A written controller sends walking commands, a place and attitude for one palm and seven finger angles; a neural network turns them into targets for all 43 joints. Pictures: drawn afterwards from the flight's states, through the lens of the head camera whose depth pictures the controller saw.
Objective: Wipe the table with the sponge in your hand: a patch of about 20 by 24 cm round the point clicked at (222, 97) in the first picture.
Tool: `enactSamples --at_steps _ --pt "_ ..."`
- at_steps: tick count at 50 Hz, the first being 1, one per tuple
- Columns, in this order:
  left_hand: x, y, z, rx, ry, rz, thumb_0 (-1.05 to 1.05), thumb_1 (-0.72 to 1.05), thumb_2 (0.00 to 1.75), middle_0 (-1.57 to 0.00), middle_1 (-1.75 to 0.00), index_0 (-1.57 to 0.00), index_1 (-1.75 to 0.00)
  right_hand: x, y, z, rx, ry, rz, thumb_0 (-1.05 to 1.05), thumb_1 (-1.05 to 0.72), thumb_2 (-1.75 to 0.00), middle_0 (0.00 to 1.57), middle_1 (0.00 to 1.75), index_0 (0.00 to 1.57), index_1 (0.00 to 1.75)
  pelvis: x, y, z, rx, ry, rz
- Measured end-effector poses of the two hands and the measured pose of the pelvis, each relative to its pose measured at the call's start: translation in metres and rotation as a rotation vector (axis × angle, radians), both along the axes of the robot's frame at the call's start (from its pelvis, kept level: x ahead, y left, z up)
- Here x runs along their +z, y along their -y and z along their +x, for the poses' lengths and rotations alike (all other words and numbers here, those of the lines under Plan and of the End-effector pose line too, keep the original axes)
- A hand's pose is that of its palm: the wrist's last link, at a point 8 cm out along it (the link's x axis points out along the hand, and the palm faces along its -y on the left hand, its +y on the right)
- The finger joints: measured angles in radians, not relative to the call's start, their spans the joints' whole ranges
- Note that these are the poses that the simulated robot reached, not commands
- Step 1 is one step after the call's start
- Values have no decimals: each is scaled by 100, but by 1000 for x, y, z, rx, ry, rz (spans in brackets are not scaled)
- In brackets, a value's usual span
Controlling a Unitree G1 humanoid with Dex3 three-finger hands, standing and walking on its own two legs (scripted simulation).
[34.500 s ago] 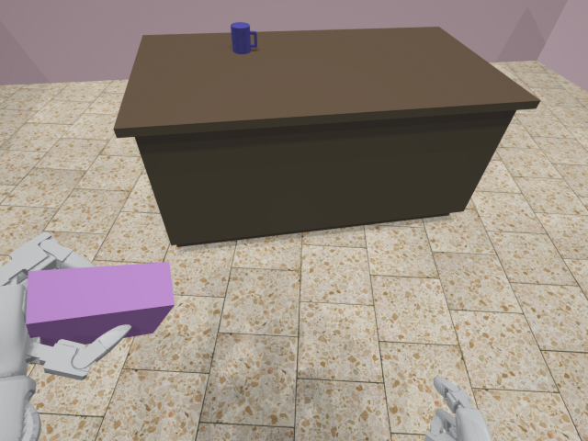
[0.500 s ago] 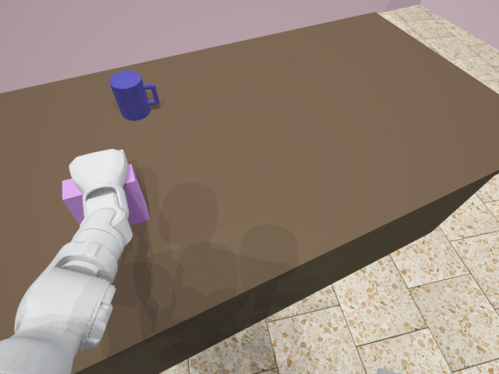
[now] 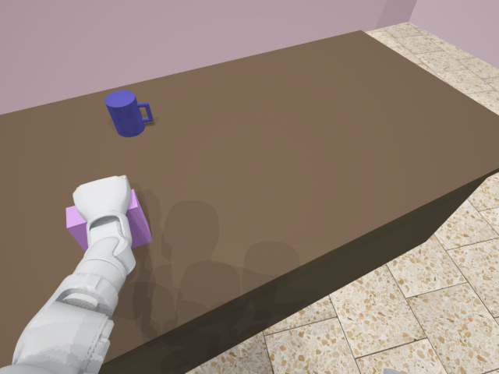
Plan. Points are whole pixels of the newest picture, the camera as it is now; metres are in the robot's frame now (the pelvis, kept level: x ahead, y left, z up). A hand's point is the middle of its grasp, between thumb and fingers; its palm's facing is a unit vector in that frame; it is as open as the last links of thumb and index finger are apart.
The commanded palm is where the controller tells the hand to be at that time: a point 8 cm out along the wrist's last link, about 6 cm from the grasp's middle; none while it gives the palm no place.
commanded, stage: wipe back along the middle lane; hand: left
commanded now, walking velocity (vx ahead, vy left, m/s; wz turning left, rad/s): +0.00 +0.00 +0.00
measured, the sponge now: (115, 231) +0.38 +0.28 -0.04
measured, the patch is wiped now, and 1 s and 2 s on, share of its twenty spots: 0.45 0.65 0.80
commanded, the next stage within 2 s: slide across to the third lane in 1.34 s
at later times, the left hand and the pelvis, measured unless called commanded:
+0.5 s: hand (118, 235) +0.35 +0.25 +0.00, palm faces -0.04 -0.01 -1.00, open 9.3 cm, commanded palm +0.29 +0.23 +0.03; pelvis +0.00 +0.01 +0.00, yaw +0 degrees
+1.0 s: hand (126, 265) +0.29 +0.22 +0.00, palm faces -0.03 -0.03 -1.00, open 9.3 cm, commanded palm +0.24 +0.20 +0.03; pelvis -0.01 +0.00 +0.00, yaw +0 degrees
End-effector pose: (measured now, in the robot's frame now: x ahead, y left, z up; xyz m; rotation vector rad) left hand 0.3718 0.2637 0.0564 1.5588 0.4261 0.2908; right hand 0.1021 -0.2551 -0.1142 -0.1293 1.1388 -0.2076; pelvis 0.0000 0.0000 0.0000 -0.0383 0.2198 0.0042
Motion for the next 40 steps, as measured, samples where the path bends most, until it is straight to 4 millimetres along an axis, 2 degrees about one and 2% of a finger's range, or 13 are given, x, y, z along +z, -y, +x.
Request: enactSamples --at_steps 13,26,40 --pt "0 10 -17 -1 20 -3 -1 -44 113 -75 -148 -75 -151 6 -23 38 55 84 39 1 -90 -90 20 30 20 30 1 -5 2 7 25 1" --pt "0 23 -46 -13 45 -12 1 -43 112 -75 -149 -76 -151 19 -38 70 97 162 62 1 -90 -90 20 30 20 30 3 -11 4 2 68 3" --pt "0 38 -79 -23 54 -23 3 -43 112 -73 -150 -76 -150 34 -47 93 150 253 79 1 -90 -90 20 30 20 30 2 -10 -4 8 110 10"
